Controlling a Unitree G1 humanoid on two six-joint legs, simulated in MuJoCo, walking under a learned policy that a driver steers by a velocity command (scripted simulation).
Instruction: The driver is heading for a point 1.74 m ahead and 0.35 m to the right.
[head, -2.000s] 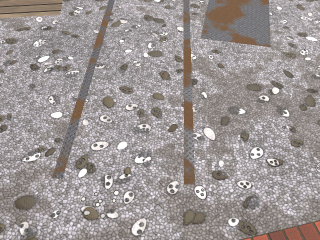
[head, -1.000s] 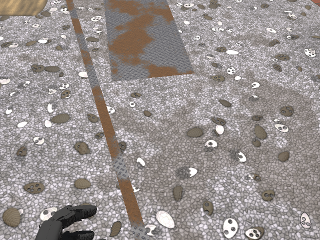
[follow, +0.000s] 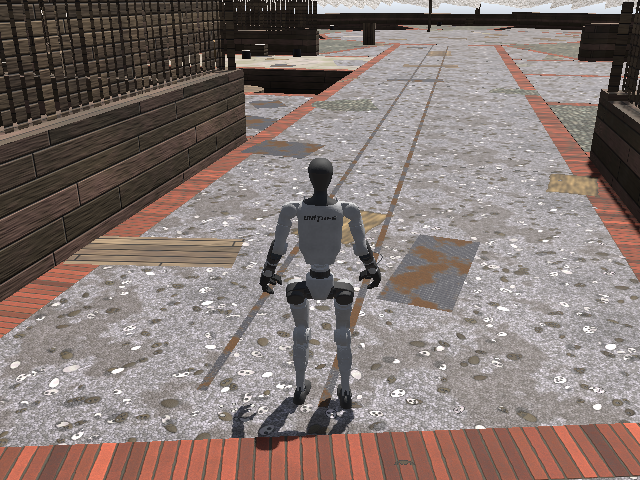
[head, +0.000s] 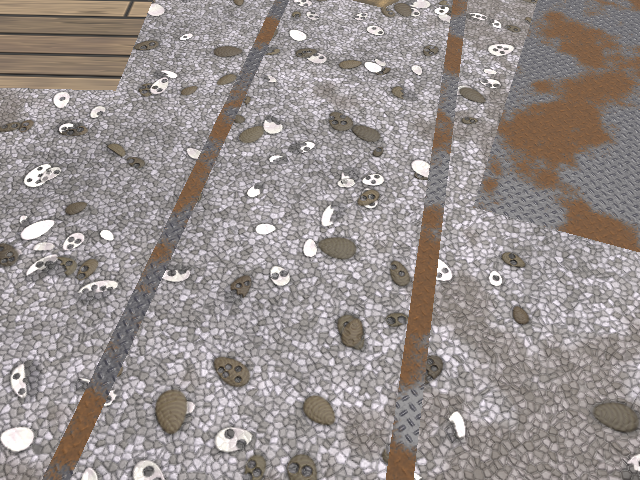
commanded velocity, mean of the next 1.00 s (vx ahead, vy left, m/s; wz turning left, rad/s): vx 0.00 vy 0.00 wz -0.29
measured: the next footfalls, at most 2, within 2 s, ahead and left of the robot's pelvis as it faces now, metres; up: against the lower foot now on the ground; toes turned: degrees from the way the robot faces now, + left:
right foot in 0.02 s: +0.06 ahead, -0.13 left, +0.00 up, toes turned +3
right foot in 0.64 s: +0.02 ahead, -0.15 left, +0.00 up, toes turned -14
